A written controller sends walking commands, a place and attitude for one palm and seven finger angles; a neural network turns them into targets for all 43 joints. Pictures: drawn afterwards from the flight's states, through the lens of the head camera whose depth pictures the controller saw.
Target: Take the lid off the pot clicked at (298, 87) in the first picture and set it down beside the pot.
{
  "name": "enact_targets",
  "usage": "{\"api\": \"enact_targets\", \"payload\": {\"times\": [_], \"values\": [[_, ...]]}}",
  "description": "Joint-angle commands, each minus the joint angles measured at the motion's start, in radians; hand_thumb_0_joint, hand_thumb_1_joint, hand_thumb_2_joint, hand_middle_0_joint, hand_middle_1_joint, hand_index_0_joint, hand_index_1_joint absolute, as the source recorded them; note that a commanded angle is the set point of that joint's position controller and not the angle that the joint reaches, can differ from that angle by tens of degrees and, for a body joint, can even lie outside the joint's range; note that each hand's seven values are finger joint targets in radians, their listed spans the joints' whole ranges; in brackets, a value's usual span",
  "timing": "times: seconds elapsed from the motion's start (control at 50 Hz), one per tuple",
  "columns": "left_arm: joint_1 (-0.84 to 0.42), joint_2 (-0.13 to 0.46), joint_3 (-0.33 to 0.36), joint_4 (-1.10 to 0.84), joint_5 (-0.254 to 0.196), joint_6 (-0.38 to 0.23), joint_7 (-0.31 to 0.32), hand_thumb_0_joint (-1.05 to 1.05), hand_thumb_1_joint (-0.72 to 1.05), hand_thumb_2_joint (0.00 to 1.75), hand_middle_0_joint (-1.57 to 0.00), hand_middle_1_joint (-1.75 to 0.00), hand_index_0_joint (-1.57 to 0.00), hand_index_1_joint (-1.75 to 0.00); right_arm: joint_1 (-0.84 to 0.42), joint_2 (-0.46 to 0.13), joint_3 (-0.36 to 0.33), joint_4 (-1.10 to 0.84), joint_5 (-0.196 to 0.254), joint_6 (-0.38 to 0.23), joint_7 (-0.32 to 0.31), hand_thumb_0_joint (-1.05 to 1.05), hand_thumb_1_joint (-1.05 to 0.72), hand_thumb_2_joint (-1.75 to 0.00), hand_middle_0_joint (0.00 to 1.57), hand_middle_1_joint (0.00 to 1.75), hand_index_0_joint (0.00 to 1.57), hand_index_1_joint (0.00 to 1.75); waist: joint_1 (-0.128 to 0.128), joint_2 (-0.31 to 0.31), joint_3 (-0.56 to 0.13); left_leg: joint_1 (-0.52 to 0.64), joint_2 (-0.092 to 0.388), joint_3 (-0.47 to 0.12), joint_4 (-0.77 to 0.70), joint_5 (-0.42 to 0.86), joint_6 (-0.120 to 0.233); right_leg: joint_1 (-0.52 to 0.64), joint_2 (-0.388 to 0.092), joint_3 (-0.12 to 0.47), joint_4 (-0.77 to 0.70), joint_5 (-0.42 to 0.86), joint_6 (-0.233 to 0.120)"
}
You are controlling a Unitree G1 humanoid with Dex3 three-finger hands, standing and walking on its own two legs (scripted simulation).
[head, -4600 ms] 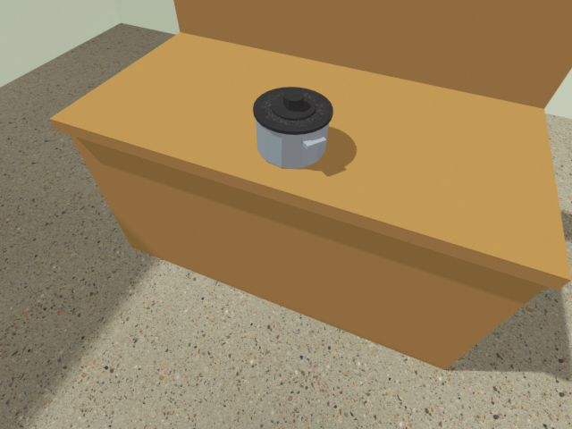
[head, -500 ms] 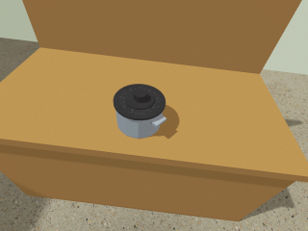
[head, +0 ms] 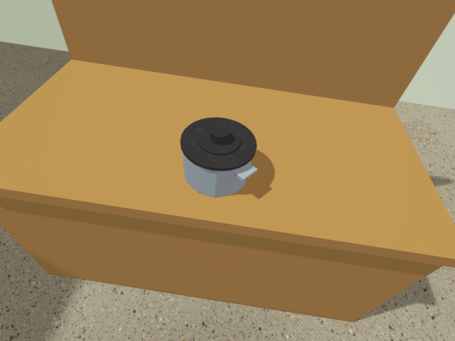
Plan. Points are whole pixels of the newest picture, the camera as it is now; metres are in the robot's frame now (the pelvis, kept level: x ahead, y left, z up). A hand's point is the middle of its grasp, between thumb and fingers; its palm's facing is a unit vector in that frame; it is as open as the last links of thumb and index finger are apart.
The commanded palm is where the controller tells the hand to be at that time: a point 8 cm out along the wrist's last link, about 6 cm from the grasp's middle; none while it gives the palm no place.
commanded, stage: look again from close up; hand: left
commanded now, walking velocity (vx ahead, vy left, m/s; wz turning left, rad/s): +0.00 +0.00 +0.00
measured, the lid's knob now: (219, 133) +0.57 +0.07 +0.04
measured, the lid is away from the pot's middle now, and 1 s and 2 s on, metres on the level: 0.00 0.00 0.00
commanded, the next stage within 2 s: shuffle to correct the standing spot in 0.12 s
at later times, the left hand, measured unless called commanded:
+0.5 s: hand out of the picture -0.03 +0.14 -0.18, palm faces +0.02 -0.99 -0.14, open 7.3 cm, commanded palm none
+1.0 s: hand out of the picture +0.08 +0.13 -0.18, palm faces +0.02 -0.99 -0.17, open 7.3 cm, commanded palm none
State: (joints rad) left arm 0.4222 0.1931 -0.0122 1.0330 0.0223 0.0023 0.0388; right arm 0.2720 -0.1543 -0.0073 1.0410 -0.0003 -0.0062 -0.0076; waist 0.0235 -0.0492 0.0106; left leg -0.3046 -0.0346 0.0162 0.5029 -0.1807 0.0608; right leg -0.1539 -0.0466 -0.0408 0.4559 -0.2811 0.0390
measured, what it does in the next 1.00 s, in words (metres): shifts its weight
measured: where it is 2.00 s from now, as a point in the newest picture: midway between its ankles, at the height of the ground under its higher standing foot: outside the picture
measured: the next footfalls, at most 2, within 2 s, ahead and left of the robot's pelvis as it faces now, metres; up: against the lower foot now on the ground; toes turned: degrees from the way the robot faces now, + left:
none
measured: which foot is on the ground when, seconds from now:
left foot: down 0.00-1.00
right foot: down 0.00-1.00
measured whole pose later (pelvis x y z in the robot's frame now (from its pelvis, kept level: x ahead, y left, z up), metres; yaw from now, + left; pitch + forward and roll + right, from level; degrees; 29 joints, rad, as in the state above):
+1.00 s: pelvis +0.08 -0.04 +0.00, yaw -1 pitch +1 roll +0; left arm 0.31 0.16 0.00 1.04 0.00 -0.02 0.05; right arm 0.24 -0.14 -0.02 1.07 0.01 -0.03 -0.06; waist 0.00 -0.04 0.04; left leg -0.21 0.00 0.02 0.47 -0.27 0.01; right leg -0.08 -0.01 -0.04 0.44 -0.33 0.01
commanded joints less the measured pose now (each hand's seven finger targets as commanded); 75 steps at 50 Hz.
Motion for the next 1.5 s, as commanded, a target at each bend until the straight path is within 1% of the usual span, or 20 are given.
{"api": "enact_targets", "payload": {"times": [0.0, 0.2, 0.32, 0.5, 0.6, 0.64, 0.7, 0.74, 0.78, 0.82, 0.88, 0.98, 1.08, 1.1, 1.12, 1.16, 1.18, 1.24, 1.36, 1.48], "values": [[0.089, 0.069, 0.010, -0.027, 0.000, -0.019, 0.004, 0.00, 0.90, 0.90, -0.20, -0.30, -0.20, -0.30, 0.028, -0.114, -0.015, -0.044, 0.001, -0.020, -0.005, 0.00, -0.90, -0.90, 0.20, 0.30, 0.20, 0.30, -0.005, 0.063, 0.057, 0.014, 0.125, -0.171, -0.166, -0.162, -0.013, -0.084, -0.046, 0.056, -0.081, -0.014, -0.072], [0.092, 0.053, 0.006, -0.002, -0.002, -0.018, 0.003, 0.00, 0.90, 0.90, -0.20, -0.30, -0.20, -0.30, 0.044, -0.098, -0.014, -0.015, 0.002, -0.023, -0.009, 0.00, -0.90, -0.90, 0.20, 0.30, 0.20, 0.30, -0.002, 0.076, 0.085, 0.003, 0.125, -0.161, -0.172, -0.151, -0.015, -0.085, -0.047, 0.059, -0.088, -0.014, -0.072], [0.098, 0.043, 0.012, 0.000, 0.005, -0.013, -0.007, 0.00, 0.90, 0.90, -0.20, -0.30, -0.20, -0.30, 0.070, -0.097, -0.028, -0.001, -0.007, -0.013, -0.009, 0.00, -0.90, -0.90, 0.20, 0.30, 0.20, 0.30, -0.004, 0.071, 0.116, -0.054, 0.128, -0.183, -0.203, -0.420, -0.001, -0.124, -0.016, 0.048, -0.071, -0.219, -0.081], [0.099, 0.031, 0.017, 0.006, -0.001, -0.027, -0.014, 0.00, 0.90, 0.90, -0.20, -0.30, -0.20, -0.30, 0.100, -0.065, -0.032, 0.001, -0.007, -0.031, -0.010, 0.00, -0.90, -0.90, 0.20, 0.30, 0.20, 0.30, -0.008, 0.058, 0.129, -0.052, 0.123, -0.149, -0.117, -0.300, 0.017, -0.131, -0.023, 0.074, -0.066, -0.162, -0.114], [0.115, 0.040, 0.028, 0.019, -0.006, -0.039, -0.012, 0.00, 0.90, 0.90, -0.20, -0.30, -0.20, -0.30, 0.088, -0.036, -0.027, 0.001, -0.004, -0.048, -0.012, 0.00, -0.90, -0.90, 0.20, 0.30, 0.20, 0.30, -0.006, -0.037, 0.092, -0.052, 0.078, -0.033, 0.035, -0.034, 0.005, -0.036, -0.068, 0.117, -0.076, 0.039, -0.140], [0.115, 0.047, 0.034, 0.020, -0.008, -0.042, -0.009, 0.00, 0.90, 0.90, -0.20, -0.30, -0.20, -0.30, 0.087, -0.029, -0.023, 0.004, -0.004, -0.056, -0.015, 0.00, -0.90, -0.90, 0.20, 0.30, 0.20, 0.30, -0.011, -0.026, 0.050, -0.030, 0.072, -0.003, 0.068, 0.049, 0.000, 0.012, -0.084, 0.113, -0.046, 0.195, -0.148], [0.085, 0.030, 0.032, 0.013, -0.012, -0.047, -0.007, 0.00, 0.90, 0.90, -0.20, -0.30, -0.20, -0.30, 0.113, -0.047, -0.024, 0.027, -0.001, -0.062, -0.024, 0.00, -0.90, -0.90, 0.20, 0.30, 0.20, 0.30, -0.035, 0.061, 0.008, 0.088, 0.105, -0.042, 0.043, 0.260, 0.017, -0.013, -0.050, 0.046, 0.055, 0.423, -0.128], [0.070, 0.009, 0.026, 0.015, -0.019, -0.053, 0.004, 0.00, 0.90, 0.90, -0.20, -0.30, -0.20, -0.30, 0.150, -0.058, -0.020, 0.048, 0.002, -0.060, -0.041, 0.00, -0.90, -0.90, 0.20, 0.30, 0.20, 0.30, -0.040, 0.137, -0.032, 0.192, 0.152, -0.112, 0.031, 0.576, 0.043, -0.031, -0.031, 0.018, 0.099, 0.487, -0.095], [0.081, 0.009, 0.025, 0.025, -0.025, -0.050, 0.014, 0.00, 0.90, 0.90, -0.20, -0.30, -0.20, -0.30, 0.113, -0.056, -0.015, 0.042, 0.008, -0.052, -0.051, 0.00, -0.90, -0.90, 0.20, 0.30, 0.20, 0.30, -0.014, 0.096, -0.010, 0.186, 0.156, -0.108, 0.058, 0.726, 0.031, 0.003, -0.048, 0.035, 0.029, 0.538, -0.077], [0.074, 0.020, 0.027, 0.028, -0.023, -0.045, 0.019, 0.00, 0.90, 0.90, -0.20, -0.30, -0.20, -0.30, 0.084, -0.047, -0.012, 0.027, 0.011, -0.037, -0.055, 0.00, -0.90, -0.90, 0.20, 0.30, 0.20, 0.30, -0.016, 0.041, 0.018, 0.144, 0.139, -0.083, 0.030, 0.563, -0.011, 0.039, -0.088, 0.060, 0.001, 0.702, -0.076], [0.036, 0.036, 0.026, 0.005, -0.020, -0.037, 0.018, 0.00, 0.90, 0.90, -0.20, -0.30, -0.20, -0.30, 0.066, -0.052, -0.014, 0.019, 0.013, -0.033, -0.053, 0.00, -0.90, -0.90, 0.20, 0.30, 0.20, 0.30, -0.019, 0.009, 0.026, 0.145, 0.138, -0.081, -0.019, 0.528, -0.020, 0.060, -0.099, 0.055, -0.007, 0.747, -0.064], [0.004, 0.056, 0.031, -0.031, -0.021, -0.027, 0.018, 0.00, 0.90, 0.90, -0.20, -0.30, -0.20, -0.30, 0.037, -0.075, -0.016, -0.004, 0.014, -0.029, -0.050, 0.00, -0.90, -0.90, 0.20, 0.30, 0.20, 0.30, -0.017, 0.047, -0.038, 0.212, 0.155, -0.084, -0.043, 0.601, -0.021, 0.072, -0.096, 0.057, -0.033, 0.622, -0.060], [-0.007, 0.069, 0.029, -0.050, -0.017, -0.025, 0.016, 0.00, 0.90, 0.90, -0.20, -0.30, -0.20, -0.30, 0.016, -0.083, -0.010, -0.016, 0.012, -0.028, -0.040, 0.00, -0.90, -0.90, 0.20, 0.30, 0.20, 0.30, -0.013, 0.041, -0.088, 0.231, 0.154, -0.096, -0.062, 0.514, -0.017, 0.096, -0.095, 0.057, -0.068, 0.518, -0.061], [-0.020, 0.111, 0.040, -0.061, 0.006, -0.038, 0.051, 0.00, 0.90, 0.90, -0.20, -0.30, -0.20, -0.30, -0.049, -0.167, -0.038, -0.098, 0.006, -0.023, -0.028, 0.00, -0.90, -0.90, 0.20, 0.30, 0.20, 0.30, -0.024, 0.108, -0.026, 0.209, 0.131, -0.023, 0.143, 0.544, -0.048, -0.055, -0.090, 0.115, -0.051, 0.730, -0.032], [-0.059, 0.148, 0.051, -0.111, 0.002, -0.040, 0.040, 0.00, 0.90, 0.90, -0.20, -0.30, -0.20, -0.30, 0.014, -0.122, -0.036, -0.115, -0.008, -0.017, -0.015, 0.00, -0.90, -0.90, 0.20, 0.30, 0.20, 0.30, -0.045, 0.079, -0.069, 0.091, 0.116, -0.046, 0.120, 0.290, -0.033, 0.031, -0.119, 0.105, 0.009, 0.618, -0.074], [-0.083, 0.127, 0.042, -0.119, -0.002, -0.035, 0.030, 0.00, 0.90, 0.90, -0.20, -0.30, -0.20, -0.30, 0.014, -0.128, -0.034, -0.118, -0.010, -0.012, -0.014, 0.00, -0.90, -0.90, 0.20, 0.30, 0.20, 0.30, -0.052, 0.095, -0.124, 0.106, 0.124, -0.058, 0.072, 0.308, -0.021, 0.030, -0.082, 0.075, 0.059, 0.452, -0.095], [-0.079, 0.111, 0.037, -0.126, -0.008, -0.028, 0.025, 0.00, 0.90, 0.90, -0.20, -0.30, -0.20, -0.30, 0.007, -0.137, -0.030, -0.130, -0.013, -0.009, -0.013, 0.00, -0.90, -0.90, 0.20, 0.30, 0.20, 0.30, -0.033, 0.096, -0.172, 0.148, 0.144, -0.087, 0.058, 0.317, -0.011, 0.018, -0.058, 0.058, 0.069, 0.315, -0.095], [-0.071, 0.085, 0.032, -0.129, -0.006, -0.017, 0.023, 0.00, 0.90, 0.90, -0.20, -0.30, -0.20, -0.30, -0.019, -0.151, -0.030, -0.150, -0.013, -0.006, -0.016, 0.00, -0.90, -0.90, 0.20, 0.30, 0.20, 0.30, -0.025, 0.092, -0.062, 0.073, 0.163, -0.133, 0.032, 0.283, 0.012, -0.053, -0.017, 0.047, 0.047, 0.087, -0.085], [-0.110, 0.116, 0.022, -0.131, -0.003, -0.004, 0.008, 0.00, 0.90, 0.90, -0.20, -0.30, -0.20, -0.30, -0.019, -0.132, -0.016, -0.150, -0.015, 0.004, -0.002, 0.00, -0.90, -0.90, 0.20, 0.30, 0.20, 0.30, -0.032, 0.016, 0.143, -0.050, 0.101, -0.105, -0.066, -0.194, -0.017, -0.193, -0.034, 0.107, -0.055, -0.217, -0.095], [-0.072, 0.131, 0.023, -0.123, -0.002, 0.001, -0.001, 0.00, 0.90, 0.90, -0.20, -0.30, -0.20, -0.30, 0.019, -0.128, -0.013, -0.140, -0.017, -0.002, 0.000, 0.00, -0.90, -0.90, 0.20, 0.30, 0.20, 0.30, -0.018, 0.030, 0.106, -0.054, 0.101, -0.115, -0.107, -0.273, -0.013, -0.189, -0.031, 0.100, -0.054, -0.262, -0.093]]}}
